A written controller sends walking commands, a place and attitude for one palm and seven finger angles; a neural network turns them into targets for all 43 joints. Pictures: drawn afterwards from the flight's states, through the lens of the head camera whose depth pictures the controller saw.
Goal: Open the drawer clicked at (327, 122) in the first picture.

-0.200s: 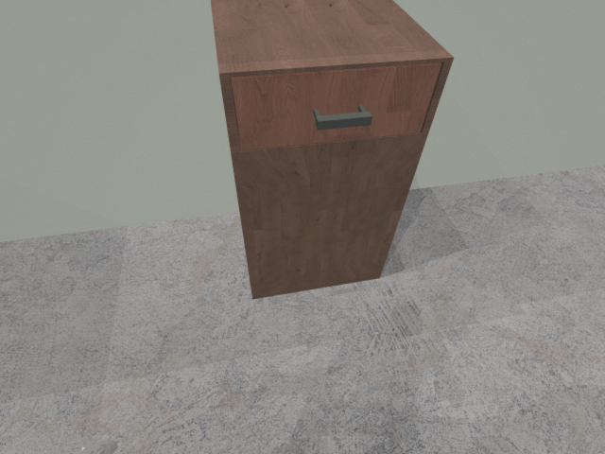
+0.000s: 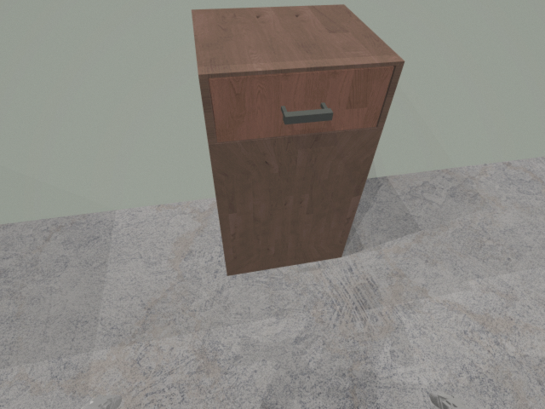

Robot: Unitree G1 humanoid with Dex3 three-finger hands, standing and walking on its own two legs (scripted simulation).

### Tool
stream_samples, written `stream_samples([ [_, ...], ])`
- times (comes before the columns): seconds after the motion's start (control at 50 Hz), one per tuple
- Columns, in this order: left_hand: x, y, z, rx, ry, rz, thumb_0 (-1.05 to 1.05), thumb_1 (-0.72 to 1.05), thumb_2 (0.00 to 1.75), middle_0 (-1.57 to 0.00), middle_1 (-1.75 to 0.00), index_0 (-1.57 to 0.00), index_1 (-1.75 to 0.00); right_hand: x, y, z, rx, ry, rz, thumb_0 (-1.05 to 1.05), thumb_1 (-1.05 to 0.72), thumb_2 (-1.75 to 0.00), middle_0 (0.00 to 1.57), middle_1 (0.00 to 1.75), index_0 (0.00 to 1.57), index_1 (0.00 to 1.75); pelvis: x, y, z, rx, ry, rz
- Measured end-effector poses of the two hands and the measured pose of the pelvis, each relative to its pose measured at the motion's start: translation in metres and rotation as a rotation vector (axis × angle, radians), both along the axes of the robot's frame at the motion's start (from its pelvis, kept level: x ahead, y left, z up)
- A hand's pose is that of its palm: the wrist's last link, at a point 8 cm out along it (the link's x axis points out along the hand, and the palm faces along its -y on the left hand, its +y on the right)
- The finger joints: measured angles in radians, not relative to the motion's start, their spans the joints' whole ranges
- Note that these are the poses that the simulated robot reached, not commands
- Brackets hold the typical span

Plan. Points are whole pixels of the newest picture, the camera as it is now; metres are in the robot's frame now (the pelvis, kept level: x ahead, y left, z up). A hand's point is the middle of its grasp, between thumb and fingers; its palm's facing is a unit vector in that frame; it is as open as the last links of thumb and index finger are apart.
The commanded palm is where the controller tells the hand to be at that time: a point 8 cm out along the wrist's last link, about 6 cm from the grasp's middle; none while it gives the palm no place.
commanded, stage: stand and wait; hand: left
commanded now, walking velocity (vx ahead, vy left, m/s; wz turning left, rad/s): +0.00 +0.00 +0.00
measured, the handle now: (305, 112) +0.80 -0.04 +0.02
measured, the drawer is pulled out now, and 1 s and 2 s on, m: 0.00 0.00 0.00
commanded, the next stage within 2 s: look at it before walking up in 0.62 s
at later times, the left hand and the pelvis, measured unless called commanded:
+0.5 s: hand out of the picture +0.06 +0.23 -0.15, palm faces -0.03 -0.94 -0.34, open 7.3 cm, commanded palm none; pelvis -0.01 -0.02 +0.00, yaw +0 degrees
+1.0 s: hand out of the picture +0.06 +0.22 -0.15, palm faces -0.03 -0.94 -0.33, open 7.3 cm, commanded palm none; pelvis -0.02 -0.03 +0.01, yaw +0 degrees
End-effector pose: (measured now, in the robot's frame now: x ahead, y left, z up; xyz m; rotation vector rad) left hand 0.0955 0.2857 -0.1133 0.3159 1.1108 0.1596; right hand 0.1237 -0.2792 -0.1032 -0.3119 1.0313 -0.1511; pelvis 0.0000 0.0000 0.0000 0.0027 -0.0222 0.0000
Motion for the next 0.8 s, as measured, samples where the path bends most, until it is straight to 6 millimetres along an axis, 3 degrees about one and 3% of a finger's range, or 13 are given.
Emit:
stream_samples([
  [0.1, -0.008, -0.008, -0.003, -0.012, 0.021, 0.006, 0.01, 0.91, 0.90, -0.21, -0.30, -0.21, -0.30, -0.008, -0.003, -0.002, 0.003, 0.025, -0.007, 0.01, -0.90, -0.90, 0.21, 0.30, 0.21, 0.30, -0.002, -0.004, 0.001, 0.001, -0.001, 0.000],
  [0.44, -0.039, -0.011, -0.002, 0.011, 0.102, 0.035, 0.01, 0.91, 0.90, -0.21, -0.30, -0.21, -0.30, -0.063, -0.027, -0.012, -0.009, 0.166, -0.067, 0.01, -0.90, -0.90, 0.20, 0.30, 0.20, 0.30, -0.009, -0.016, 0.004, 0.001, -0.011, 0.001],
  [0.8, -0.036, -0.020, 0.003, 0.010, 0.071, 0.022, 0.01, 0.91, 0.90, -0.21, -0.30, -0.21, -0.30, -0.073, -0.034, -0.012, 0.002, 0.160, -0.070, 0.01, -0.90, -0.90, 0.20, 0.30, 0.20, 0.30, -0.018, -0.024, 0.006, 0.002, -0.014, -0.002],
])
